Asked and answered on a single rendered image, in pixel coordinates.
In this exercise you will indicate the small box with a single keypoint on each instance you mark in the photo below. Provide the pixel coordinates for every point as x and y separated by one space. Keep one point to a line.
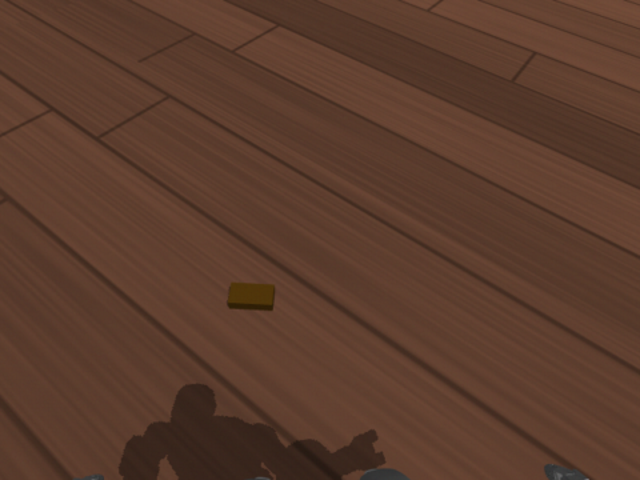
251 296

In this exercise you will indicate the right robot hand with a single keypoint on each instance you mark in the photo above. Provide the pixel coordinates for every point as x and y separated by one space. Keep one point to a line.
555 472

